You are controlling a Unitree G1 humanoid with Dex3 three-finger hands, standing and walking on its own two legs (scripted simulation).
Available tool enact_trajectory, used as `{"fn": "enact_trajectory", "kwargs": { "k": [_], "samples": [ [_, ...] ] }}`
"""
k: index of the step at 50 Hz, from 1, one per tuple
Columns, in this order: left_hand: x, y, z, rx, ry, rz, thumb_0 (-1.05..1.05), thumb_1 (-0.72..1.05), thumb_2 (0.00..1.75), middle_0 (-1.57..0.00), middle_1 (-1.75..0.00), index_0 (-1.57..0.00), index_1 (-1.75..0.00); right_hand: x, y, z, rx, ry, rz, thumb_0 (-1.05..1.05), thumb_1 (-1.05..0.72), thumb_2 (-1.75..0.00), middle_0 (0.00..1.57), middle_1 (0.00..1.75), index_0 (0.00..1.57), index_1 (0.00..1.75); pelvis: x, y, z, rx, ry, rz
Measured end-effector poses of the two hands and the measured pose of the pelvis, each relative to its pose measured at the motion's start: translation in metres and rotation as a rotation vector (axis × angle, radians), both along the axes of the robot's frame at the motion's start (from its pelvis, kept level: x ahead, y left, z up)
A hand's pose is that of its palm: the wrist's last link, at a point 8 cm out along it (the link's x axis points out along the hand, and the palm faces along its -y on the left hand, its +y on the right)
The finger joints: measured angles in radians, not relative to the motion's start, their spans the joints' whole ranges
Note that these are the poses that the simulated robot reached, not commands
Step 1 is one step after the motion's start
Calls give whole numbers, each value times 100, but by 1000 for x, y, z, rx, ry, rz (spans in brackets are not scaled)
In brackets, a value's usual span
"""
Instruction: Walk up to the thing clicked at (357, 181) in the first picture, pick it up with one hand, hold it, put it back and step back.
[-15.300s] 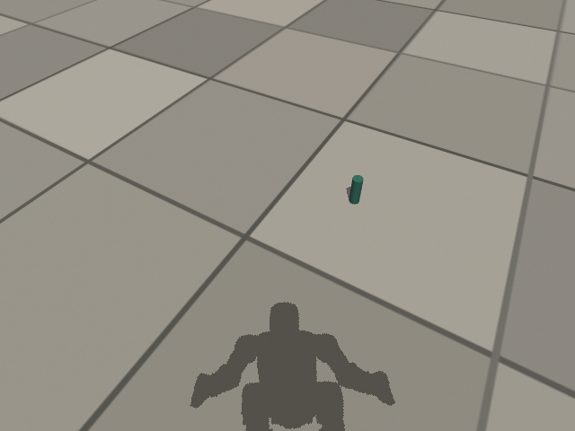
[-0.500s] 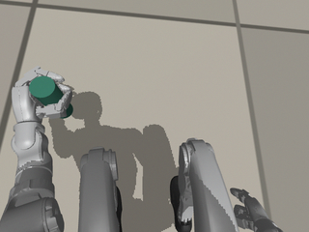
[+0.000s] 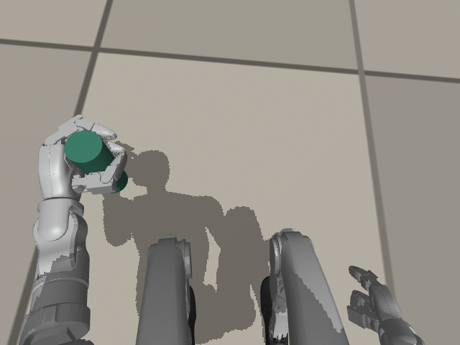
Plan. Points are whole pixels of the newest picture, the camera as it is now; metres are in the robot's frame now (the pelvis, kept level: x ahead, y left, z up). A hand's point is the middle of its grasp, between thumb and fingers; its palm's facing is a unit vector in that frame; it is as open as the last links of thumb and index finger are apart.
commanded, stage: lift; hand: left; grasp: from the side
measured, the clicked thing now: (101, 165) +0.41 +0.22 -0.02
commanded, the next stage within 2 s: hold in 1.40 s
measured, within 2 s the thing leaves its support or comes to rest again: neither
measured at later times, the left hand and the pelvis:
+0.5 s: hand (42, 103) +0.39 +0.20 +0.18, palm faces +0.14 -0.99 -0.05, open 6.6 cm; pelvis +0.04 +0.00 +0.15, yaw +2 degrees
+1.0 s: hand (2, 45) +0.39 +0.19 +0.26, palm faces +0.13 -0.99 -0.03, open 6.6 cm; pelvis +0.06 +0.00 +0.22, yaw +2 degrees
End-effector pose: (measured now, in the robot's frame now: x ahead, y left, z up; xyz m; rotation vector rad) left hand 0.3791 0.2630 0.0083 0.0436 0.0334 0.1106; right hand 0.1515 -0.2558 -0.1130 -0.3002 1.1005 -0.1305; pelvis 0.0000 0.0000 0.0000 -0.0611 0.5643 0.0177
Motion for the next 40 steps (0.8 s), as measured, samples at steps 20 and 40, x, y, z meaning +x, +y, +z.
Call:
{"fn": "enact_trajectory", "kwargs": {
  "k": [20,40],
  "samples": [
    [-12,-9,149,6,27,32,4,2,110,-91,-106,-93,-107,36,19,140,29,-121,-19,1,-89,-89,21,30,20,30,35,4,127,4,-138,22],
    [-19,-19,225,-7,8,23,4,2,110,-91,-106,-93,-107,29,20,210,43,-121,-10,1,-89,-90,21,30,20,30,49,3,197,24,-279,31]
  ]
}}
